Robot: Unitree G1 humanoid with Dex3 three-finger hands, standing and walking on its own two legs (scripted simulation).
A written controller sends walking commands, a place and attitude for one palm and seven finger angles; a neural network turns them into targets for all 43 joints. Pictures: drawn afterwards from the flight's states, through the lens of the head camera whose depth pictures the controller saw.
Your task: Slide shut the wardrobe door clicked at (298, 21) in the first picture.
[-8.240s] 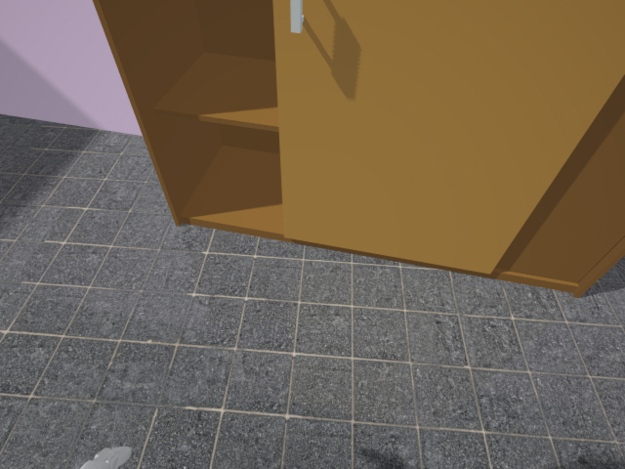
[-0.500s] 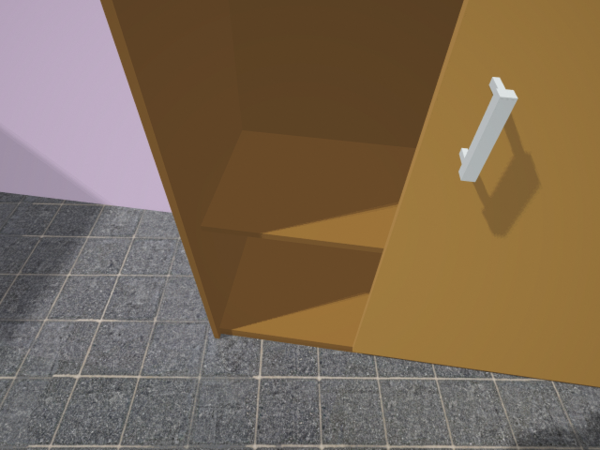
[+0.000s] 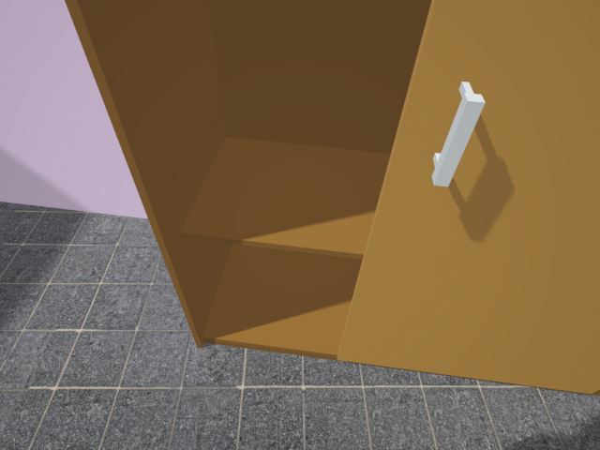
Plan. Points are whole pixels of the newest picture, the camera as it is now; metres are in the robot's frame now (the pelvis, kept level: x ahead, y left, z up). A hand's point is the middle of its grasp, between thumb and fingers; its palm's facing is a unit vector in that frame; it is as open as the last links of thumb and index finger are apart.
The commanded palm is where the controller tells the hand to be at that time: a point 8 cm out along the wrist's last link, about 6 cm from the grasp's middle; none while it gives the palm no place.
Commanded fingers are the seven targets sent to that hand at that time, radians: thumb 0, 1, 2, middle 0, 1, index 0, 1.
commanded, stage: come to a stop and stand still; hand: right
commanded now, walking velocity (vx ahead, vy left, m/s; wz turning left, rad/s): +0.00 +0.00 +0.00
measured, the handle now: (452, 135) +0.51 -0.19 +0.19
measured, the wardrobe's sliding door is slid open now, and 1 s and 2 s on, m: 0.47 0.47 0.47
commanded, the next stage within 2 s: look again from close up in 0.24 s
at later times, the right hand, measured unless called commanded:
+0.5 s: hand out of the picture +0.02 -0.18 -0.17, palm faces +0.01 +0.98 -0.18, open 7.4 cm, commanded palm none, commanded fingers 0.00 -0.90 -0.90 0.20 0.30 0.20 0.30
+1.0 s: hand out of the picture +0.01 -0.17 -0.17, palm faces +0.02 +0.99 -0.17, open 7.4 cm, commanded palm none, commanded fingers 0.00 -0.90 -0.90 0.20 0.30 0.20 0.30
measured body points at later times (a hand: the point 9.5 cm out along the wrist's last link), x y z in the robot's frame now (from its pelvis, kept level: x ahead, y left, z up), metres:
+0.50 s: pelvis +0.01 -0.01 +0.00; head +0.02 -0.02 +0.45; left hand +0.03 +0.22 -0.15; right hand +0.02 -0.23 -0.16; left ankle -0.01 +0.14 -0.73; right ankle +0.02 -0.11 -0.73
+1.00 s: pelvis +0.02 +0.00 +0.01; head +0.03 -0.01 +0.45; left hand +0.02 +0.22 -0.15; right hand +0.01 -0.22 -0.16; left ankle -0.01 +0.14 -0.73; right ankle +0.02 -0.11 -0.73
